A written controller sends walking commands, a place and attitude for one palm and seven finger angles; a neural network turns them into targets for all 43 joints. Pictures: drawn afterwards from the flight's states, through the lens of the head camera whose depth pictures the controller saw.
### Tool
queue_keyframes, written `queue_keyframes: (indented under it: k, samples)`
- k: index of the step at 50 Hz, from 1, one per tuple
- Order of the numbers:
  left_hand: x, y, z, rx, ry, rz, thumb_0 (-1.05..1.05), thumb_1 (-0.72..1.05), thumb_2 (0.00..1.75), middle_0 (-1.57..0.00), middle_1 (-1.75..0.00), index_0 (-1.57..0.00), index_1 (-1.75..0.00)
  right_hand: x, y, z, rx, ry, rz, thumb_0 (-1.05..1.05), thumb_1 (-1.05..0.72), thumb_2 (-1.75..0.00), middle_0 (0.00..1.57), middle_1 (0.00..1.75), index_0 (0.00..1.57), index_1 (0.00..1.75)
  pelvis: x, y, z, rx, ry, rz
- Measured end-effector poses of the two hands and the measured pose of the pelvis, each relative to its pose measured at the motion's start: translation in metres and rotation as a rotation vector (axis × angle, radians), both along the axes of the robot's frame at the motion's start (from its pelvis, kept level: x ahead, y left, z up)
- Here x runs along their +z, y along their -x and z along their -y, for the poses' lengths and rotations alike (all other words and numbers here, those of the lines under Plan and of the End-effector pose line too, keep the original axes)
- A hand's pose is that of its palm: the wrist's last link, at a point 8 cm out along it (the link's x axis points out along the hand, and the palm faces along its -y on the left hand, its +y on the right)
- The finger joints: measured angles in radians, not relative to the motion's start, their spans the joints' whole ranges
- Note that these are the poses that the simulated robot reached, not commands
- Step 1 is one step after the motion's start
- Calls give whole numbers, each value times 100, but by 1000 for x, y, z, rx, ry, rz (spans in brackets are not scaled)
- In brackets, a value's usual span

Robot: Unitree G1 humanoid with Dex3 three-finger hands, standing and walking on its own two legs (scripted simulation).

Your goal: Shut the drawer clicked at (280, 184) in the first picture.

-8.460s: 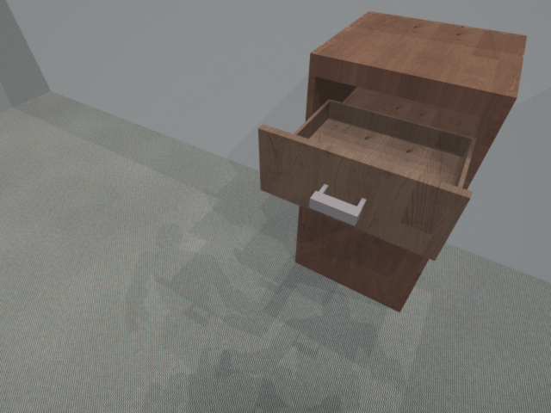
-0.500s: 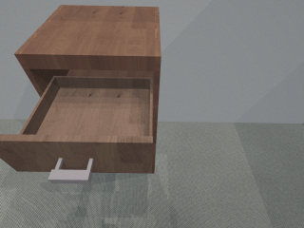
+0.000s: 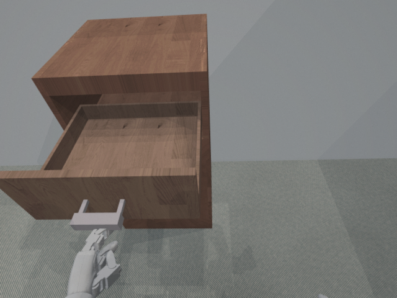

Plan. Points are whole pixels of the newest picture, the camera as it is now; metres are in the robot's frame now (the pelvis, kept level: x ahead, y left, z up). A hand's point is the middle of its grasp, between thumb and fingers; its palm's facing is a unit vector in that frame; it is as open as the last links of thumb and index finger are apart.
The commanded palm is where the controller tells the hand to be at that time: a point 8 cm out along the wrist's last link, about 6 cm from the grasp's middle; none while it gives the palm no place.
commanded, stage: raise the hand and make a fist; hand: left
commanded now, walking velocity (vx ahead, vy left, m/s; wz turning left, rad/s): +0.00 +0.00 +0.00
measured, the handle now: (100, 212) +0.30 +0.23 +0.01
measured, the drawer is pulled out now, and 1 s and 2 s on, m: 0.29 0.28 0.28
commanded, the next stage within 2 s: bring the fist close to the handle in 1.68 s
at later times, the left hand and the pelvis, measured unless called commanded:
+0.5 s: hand (121, 286) +0.16 +0.15 +0.01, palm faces -0.05 -1.00 -0.05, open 4.4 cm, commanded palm +0.11 +0.22 +0.02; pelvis -0.04 -0.04 -0.05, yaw +1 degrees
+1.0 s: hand (86, 289) +0.14 +0.18 +0.07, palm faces +0.04 -1.00 -0.07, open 3.1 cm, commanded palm +0.09 +0.23 +0.08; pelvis -0.02 +0.00 -0.02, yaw +1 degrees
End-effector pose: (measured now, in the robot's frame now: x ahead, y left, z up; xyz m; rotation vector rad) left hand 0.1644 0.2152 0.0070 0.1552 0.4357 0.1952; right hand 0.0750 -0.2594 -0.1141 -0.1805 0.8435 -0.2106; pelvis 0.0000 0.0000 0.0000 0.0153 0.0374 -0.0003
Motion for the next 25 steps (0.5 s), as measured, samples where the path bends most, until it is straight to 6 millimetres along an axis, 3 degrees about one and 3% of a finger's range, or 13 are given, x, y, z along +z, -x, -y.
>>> queue_keyframes:
  k: [3, 7, 10, 13, 18, 22, 25]
  samples:
    - [-17, 4, 10, 10, 113, 72, 3, 94, 90, -32, -43, -25, -41, 21, -36, 14, 23, 38, 168, 2, -92, -90, 21, 30, 20, 29, -10, 11, 8, -17, -6, -48]
    - [-33, 39, 25, -68, 195, 174, 2, 92, 90, -39, -51, -32, -49, 48, -76, 24, 114, 100, 310, 1, -91, -90, 20, 30, 19, 29, -25, 22, 20, -23, -9, -85]
    - [-17, 63, 21, -96, 128, 305, 2, 91, 90, -45, -57, -40, -55, 56, -99, 22, 184, 118, 386, 1, -91, -90, 20, 30, 19, 29, -36, 28, 26, -5, 2, -90]
    - [6, 73, 10, -104, 31, 466, 2, 90, 90, -51, -64, -48, -62, 48, -114, 13, 232, 92, 435, 1, -91, -90, 20, 30, 19, 29, -49, 38, 31, 19, 17, -100]
    - [13, 58, 8, -174, 45, 520, 1, 90, 90, -61, -74, -60, -74, 21, -108, -12, 256, -6, 419, 1, -91, -90, 20, 30, 19, 29, -59, 52, 35, 35, 28, -105]
    - [4, 35, 17, -265, 117, 379, 1, 90, 90, -69, -83, -68, -82, 4, -80, -23, 212, -65, 332, 1, -90, -90, 21, 30, 20, 30, -53, 51, 37, 34, 25, -101]
    - [10, 26, 14, -243, 127, 332, 2, 89, 90, -75, -89, -75, -89, -3, -57, -21, 153, -80, 264, 1, -90, -90, 21, 30, 20, 30, -46, 44, 36, 23, 21, -95]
